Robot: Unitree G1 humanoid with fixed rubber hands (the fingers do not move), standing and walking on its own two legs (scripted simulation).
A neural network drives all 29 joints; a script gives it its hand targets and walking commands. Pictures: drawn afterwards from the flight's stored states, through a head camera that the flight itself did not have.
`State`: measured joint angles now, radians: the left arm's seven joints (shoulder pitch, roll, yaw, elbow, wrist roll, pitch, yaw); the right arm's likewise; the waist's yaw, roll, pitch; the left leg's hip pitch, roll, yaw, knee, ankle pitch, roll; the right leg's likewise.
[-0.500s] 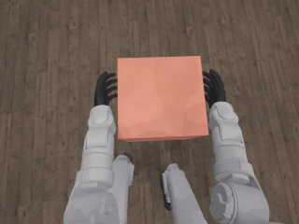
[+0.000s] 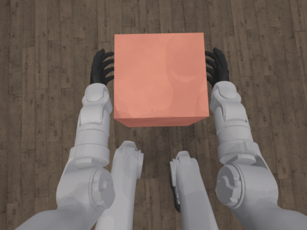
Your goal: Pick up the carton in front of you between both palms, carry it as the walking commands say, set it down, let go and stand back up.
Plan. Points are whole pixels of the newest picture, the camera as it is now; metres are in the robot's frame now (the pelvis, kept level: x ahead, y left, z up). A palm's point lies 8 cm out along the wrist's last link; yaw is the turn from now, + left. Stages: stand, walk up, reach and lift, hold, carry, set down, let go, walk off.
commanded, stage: set down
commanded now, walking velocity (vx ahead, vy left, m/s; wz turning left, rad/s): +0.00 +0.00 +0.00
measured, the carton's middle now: (158, 89) +0.46 +0.03 -0.18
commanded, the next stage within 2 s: none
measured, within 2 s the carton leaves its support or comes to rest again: rests again in 1.80 s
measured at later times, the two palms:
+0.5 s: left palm (109, 88) +0.46 +0.19 -0.26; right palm (199, 84) +0.50 -0.10 -0.25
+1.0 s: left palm (110, 89) +0.47 +0.20 -0.30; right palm (194, 87) +0.50 -0.10 -0.31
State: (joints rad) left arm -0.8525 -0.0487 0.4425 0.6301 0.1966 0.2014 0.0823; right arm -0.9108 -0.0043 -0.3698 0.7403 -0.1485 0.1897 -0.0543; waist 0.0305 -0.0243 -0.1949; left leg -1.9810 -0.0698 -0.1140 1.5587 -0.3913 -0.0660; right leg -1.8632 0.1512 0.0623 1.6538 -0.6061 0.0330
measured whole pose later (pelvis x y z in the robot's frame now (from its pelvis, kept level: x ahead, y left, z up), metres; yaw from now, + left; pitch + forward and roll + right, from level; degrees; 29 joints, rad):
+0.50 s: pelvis -0.03 +0.01 -0.11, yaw -2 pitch +46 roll -3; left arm -1.14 0.06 0.45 0.74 0.14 0.21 0.12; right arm -1.26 -0.14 -0.31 0.93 -0.08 0.18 -0.09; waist 0.06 -0.04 0.04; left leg -2.31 -0.10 -0.11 1.91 -0.40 -0.09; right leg -2.19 0.19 0.05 2.02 -0.64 0.08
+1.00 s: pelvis -0.02 -0.01 -0.14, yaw -2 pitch +44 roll +1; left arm -1.21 0.15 0.48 0.89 0.09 0.17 0.06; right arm -1.34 -0.16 -0.20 1.04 -0.06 0.17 -0.15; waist 0.10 -0.03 0.14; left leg -2.33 -0.05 -0.09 2.03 -0.46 -0.10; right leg -2.25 0.21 0.04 2.16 -0.66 0.04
